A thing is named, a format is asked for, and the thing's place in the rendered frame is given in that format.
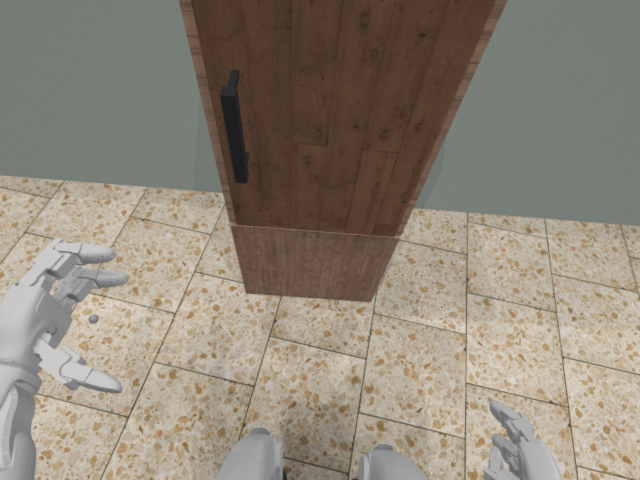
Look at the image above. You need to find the handle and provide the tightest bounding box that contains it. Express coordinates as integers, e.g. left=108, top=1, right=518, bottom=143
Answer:
left=220, top=70, right=249, bottom=184

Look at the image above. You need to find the left robot shin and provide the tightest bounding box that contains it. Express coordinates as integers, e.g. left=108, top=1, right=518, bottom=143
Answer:
left=249, top=427, right=271, bottom=436

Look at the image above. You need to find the robot left hand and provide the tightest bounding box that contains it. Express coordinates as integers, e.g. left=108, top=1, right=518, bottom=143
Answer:
left=0, top=238, right=129, bottom=394

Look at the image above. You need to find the cupboard door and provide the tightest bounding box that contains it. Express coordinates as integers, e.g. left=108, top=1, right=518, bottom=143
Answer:
left=191, top=0, right=496, bottom=237

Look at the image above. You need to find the right robot thigh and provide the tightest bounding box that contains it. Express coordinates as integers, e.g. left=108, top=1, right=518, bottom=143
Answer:
left=358, top=449, right=428, bottom=480

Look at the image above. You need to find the robot left forearm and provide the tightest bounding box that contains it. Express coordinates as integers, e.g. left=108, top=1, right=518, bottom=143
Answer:
left=0, top=362, right=42, bottom=480

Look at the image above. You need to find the robot right hand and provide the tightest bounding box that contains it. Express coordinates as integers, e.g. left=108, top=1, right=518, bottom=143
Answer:
left=483, top=400, right=563, bottom=480

